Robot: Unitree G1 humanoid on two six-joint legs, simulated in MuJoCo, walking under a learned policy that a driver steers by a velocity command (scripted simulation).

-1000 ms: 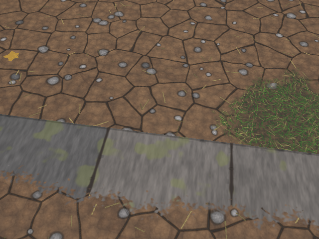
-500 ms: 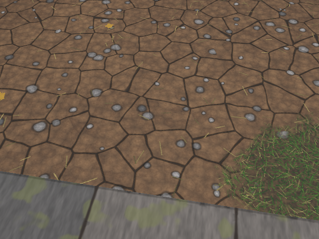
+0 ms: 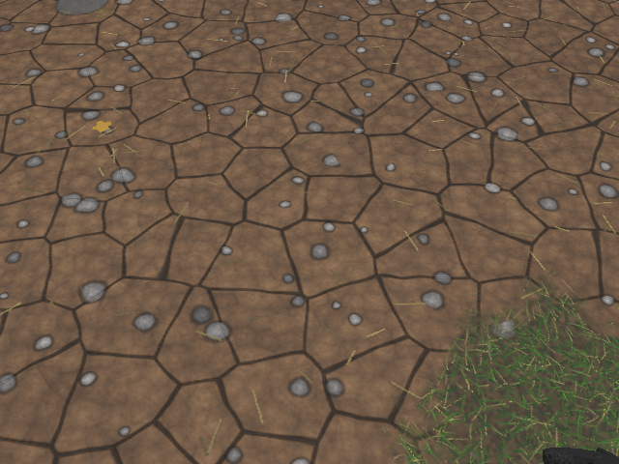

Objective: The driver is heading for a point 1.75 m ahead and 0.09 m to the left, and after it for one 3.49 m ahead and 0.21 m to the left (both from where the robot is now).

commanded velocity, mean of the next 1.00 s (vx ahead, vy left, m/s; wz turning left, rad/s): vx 0.50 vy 0.00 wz -0.06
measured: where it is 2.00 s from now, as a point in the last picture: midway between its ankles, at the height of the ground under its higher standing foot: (355, 276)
